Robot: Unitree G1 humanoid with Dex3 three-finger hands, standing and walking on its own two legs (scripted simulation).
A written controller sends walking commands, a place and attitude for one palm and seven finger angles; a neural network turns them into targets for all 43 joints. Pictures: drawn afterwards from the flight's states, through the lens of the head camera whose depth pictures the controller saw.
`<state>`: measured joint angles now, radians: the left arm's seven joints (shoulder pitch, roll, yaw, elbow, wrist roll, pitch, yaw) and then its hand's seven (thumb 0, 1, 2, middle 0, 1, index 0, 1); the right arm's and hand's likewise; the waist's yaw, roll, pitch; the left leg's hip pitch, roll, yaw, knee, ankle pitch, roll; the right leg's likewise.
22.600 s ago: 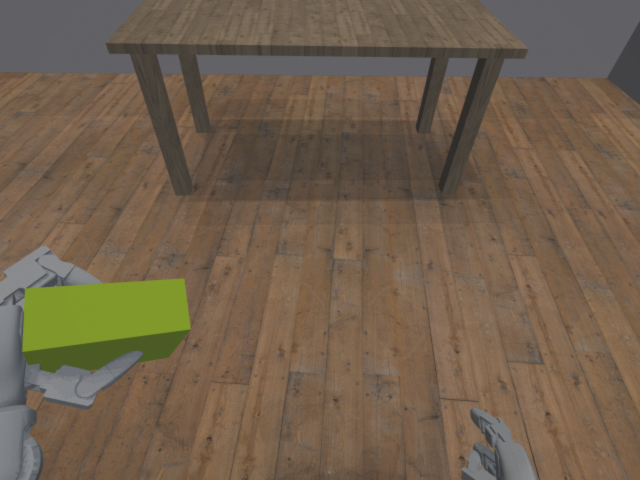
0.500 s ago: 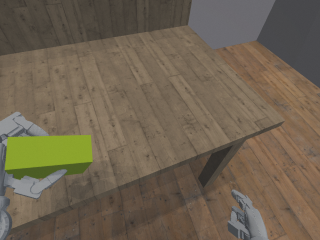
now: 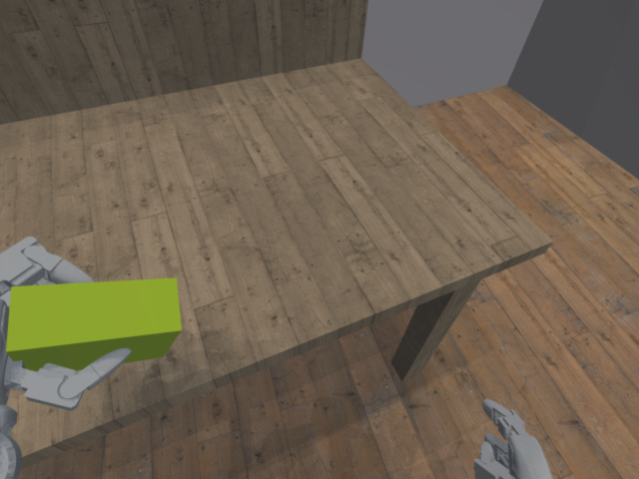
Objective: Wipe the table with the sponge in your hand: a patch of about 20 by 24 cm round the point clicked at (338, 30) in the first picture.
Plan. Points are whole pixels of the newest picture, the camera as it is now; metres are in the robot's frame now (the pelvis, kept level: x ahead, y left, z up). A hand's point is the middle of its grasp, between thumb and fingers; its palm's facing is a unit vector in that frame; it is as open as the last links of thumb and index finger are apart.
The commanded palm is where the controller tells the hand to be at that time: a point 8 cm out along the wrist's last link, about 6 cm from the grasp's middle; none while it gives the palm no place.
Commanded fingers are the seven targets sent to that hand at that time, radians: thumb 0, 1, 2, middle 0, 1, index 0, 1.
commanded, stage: come to a stop and stand still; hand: left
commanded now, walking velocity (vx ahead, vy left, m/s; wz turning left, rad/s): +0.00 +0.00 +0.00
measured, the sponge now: (124, 325) +0.23 +0.21 +0.13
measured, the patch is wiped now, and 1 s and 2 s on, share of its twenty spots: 0.00 0.00 0.00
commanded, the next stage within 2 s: look again from close up in 1.12 s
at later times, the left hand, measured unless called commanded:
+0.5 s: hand out of the picture +0.23 +0.33 +0.15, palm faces +0.42 -0.83 -0.37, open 9.4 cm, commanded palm +0.15 +0.35 +0.18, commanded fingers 0.00 0.10 1.30 -1.20 -1.60 -1.20 -1.60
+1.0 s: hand out of the picture +0.20 +0.31 +0.16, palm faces +0.34 -0.87 -0.36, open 9.4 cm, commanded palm +0.14 +0.35 +0.18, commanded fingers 0.00 0.10 1.30 -1.20 -1.60 -1.20 -1.60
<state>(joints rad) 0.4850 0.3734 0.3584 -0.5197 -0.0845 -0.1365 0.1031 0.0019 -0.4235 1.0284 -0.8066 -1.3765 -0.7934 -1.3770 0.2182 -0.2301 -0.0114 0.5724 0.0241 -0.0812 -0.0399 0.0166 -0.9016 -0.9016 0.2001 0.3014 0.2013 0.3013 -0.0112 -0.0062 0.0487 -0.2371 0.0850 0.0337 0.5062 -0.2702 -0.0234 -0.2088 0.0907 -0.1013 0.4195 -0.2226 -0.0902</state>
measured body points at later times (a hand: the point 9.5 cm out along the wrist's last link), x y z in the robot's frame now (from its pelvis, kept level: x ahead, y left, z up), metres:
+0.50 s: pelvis +0.00 +0.06 +0.00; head +0.05 +0.10 +0.45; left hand +0.20 +0.37 +0.17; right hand +0.19 -0.16 -0.07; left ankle +0.00 +0.15 -0.74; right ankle +0.01 -0.05 -0.74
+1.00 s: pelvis -0.02 +0.07 +0.00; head +0.00 +0.09 +0.45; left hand +0.18 +0.35 +0.18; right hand +0.15 -0.15 -0.07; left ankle +0.00 +0.15 -0.74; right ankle +0.00 -0.05 -0.74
